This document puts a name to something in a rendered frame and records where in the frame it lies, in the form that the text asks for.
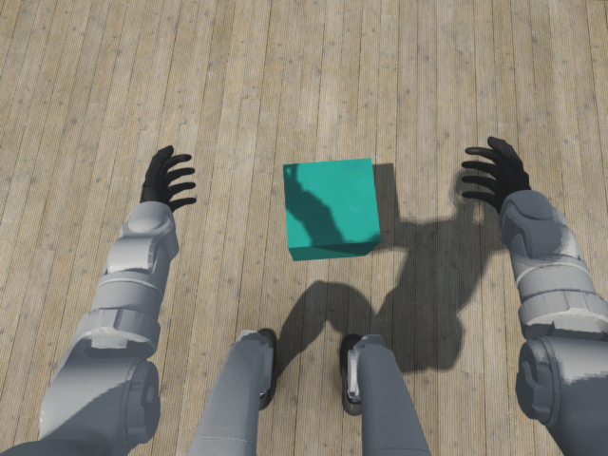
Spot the robot left foot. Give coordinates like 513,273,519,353
258,330,276,410

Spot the robot left hand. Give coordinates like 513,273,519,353
140,145,197,213

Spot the robot right thigh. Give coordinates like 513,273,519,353
348,344,431,456

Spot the right robot forearm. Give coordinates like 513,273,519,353
499,190,608,342

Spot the robot right hand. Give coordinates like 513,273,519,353
462,137,531,215

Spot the carton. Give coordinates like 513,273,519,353
283,158,381,261

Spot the left robot forearm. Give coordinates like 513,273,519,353
39,201,180,437

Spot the left robot upper arm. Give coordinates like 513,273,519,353
0,357,161,456

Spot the right robot upper arm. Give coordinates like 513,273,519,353
515,336,608,456

